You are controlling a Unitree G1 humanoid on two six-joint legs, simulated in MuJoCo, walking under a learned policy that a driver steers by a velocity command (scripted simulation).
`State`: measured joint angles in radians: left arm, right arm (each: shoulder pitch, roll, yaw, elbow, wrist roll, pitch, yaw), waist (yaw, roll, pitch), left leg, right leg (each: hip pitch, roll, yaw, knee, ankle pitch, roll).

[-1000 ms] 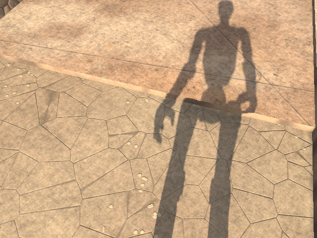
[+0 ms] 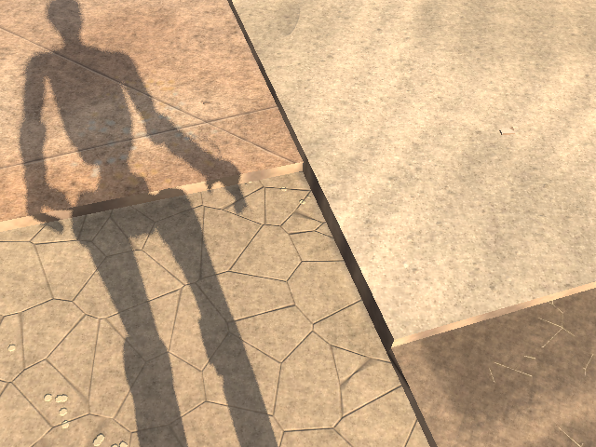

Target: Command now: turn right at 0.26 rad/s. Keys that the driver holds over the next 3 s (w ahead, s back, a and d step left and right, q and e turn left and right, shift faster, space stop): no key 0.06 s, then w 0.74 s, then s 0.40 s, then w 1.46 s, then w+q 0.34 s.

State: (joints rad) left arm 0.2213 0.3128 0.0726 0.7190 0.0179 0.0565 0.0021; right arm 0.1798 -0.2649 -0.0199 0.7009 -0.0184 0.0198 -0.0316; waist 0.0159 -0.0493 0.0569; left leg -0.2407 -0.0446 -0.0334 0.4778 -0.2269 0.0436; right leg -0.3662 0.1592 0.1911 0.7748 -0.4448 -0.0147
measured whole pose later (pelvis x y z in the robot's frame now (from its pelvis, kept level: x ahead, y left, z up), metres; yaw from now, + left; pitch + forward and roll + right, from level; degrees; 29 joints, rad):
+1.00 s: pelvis +0.31 +0.03 +0.01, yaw -1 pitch -1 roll -1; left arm 0.20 0.25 0.03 0.93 0.02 -0.04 0.00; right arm 0.30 -0.21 -0.01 0.93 -0.01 -0.08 0.01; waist 0.00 -0.03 0.10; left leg -0.16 -0.06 0.09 0.32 -0.15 0.10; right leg -0.52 -0.02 0.02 0.94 -0.27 -0.03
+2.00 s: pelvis +0.58 +0.00 -0.01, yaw +0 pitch +1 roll -1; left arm 0.08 0.20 0.05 0.93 0.03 -0.07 -0.01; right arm 0.45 -0.18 -0.03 1.09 -0.01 -0.08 -0.01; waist -0.05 0.02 0.06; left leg -0.20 0.00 -0.01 1.08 -0.40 0.08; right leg -0.37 0.04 -0.12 0.56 -0.19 -0.09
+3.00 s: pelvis +1.12 +0.03 +0.00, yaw +7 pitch +3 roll -1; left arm -0.05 0.12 -0.02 0.72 0.02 -0.03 -0.01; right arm 0.52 -0.14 -0.02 1.05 -0.01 -0.07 -0.02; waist -0.07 -0.01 0.00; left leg 0.11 -0.04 -0.05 0.19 -0.32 0.07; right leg -0.81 -0.04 -0.10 1.00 -0.37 -0.08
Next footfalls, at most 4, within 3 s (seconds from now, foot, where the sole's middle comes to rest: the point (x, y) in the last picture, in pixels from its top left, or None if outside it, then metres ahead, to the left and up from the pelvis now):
0.32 right None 0.02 -0.10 -0.78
0.74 left None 0.37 0.09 -0.78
1.18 right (331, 444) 0.48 -0.08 -0.78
1.48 left None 0.38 0.12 -0.78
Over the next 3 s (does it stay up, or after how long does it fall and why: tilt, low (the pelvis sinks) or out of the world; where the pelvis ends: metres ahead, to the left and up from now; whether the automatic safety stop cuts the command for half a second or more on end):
stays up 1.12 0.03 0.00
